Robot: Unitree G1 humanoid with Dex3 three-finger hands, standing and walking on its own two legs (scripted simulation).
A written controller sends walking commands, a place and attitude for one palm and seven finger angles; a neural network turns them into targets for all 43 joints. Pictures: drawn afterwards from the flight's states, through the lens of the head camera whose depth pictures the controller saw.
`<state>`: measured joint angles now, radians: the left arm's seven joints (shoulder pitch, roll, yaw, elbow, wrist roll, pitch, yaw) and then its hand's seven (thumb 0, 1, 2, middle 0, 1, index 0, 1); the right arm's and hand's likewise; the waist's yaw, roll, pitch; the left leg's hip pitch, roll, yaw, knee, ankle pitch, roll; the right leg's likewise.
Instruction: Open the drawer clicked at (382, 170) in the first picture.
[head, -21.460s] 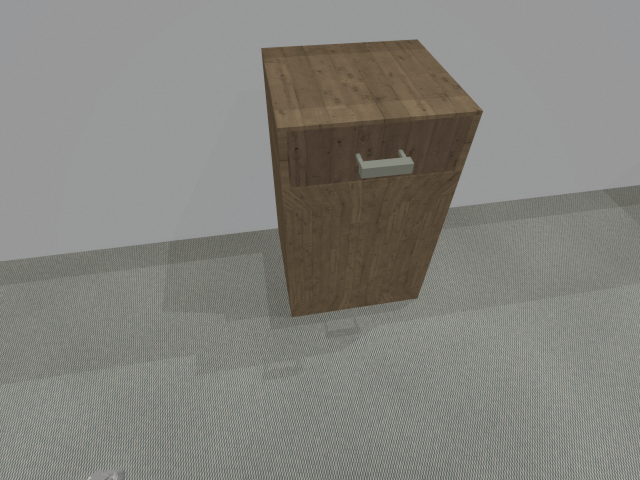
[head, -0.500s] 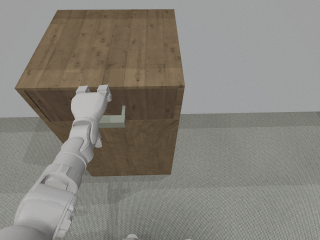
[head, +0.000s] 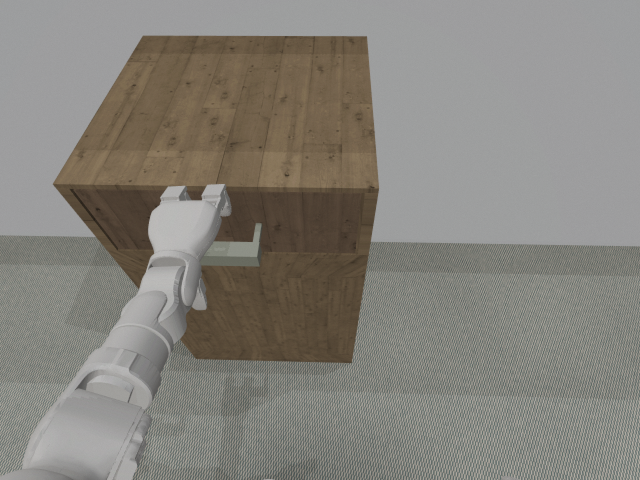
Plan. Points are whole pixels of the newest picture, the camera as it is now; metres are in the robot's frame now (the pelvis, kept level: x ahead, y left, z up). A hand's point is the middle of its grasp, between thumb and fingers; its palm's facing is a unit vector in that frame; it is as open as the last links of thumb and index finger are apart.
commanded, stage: re-aim the fingers above the handle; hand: left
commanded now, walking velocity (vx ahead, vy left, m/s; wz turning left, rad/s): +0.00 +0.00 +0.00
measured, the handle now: (223, 241) +0.48 +0.16 -0.04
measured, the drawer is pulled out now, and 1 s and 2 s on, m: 0.00 0.00 0.00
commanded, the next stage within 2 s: lower the fingers behind the handle in 1.78 s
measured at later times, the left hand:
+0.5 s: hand (191, 250) +0.42 +0.19 +0.02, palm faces -0.04 -0.04 -1.00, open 13.8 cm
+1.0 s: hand (201, 245) +0.43 +0.18 +0.02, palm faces -0.03 -0.05 -1.00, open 13.8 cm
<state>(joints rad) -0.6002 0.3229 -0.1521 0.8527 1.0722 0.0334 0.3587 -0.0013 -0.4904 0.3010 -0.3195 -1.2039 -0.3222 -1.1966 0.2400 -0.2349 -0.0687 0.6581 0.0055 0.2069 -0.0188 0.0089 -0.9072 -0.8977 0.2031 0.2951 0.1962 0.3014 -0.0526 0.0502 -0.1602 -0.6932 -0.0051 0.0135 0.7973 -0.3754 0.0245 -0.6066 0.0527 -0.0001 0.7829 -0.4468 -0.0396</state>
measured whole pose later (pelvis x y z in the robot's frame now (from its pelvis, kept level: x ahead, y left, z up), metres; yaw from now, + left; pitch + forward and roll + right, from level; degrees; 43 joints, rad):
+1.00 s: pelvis -0.01 +0.01 +0.00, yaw -1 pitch +16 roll -1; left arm -0.67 0.33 -0.15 0.92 1.07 0.01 0.35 0.00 -0.49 0.30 -0.32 -1.20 -0.32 -1.20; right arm 0.30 -0.23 -0.07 0.68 0.01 0.19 -0.02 0.01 -0.91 -0.90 0.20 0.30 0.20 0.30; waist -0.07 0.05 -0.16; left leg -0.73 -0.01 0.03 0.81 -0.36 0.04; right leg -0.64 0.05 0.02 0.79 -0.43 -0.02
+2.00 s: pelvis -0.01 +0.00 +0.00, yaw -1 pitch +16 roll -1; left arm -0.62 0.37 -0.12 0.91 1.07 0.00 0.32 0.00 -0.49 0.30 -0.32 -1.20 -0.32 -1.20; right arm 0.30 -0.24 -0.07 0.67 0.01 0.19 -0.03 0.01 -0.91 -0.90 0.20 0.30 0.20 0.30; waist -0.07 0.05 -0.16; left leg -0.70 0.00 0.02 0.78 -0.36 0.03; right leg -0.62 0.06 0.01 0.77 -0.42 -0.04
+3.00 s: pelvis -0.03 +0.01 -0.03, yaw -2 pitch +22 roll -2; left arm -0.74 0.34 -0.10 1.08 1.12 0.04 0.44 0.00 -0.49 0.30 -0.33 -1.27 -0.33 -1.21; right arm 0.31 -0.22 -0.04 0.68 -0.01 0.16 -0.03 0.01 -0.91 -0.90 0.20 0.30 0.20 0.30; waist -0.12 0.05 -0.20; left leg -0.97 0.02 0.03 0.99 -0.41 0.04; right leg -0.88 0.07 0.01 0.97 -0.47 -0.03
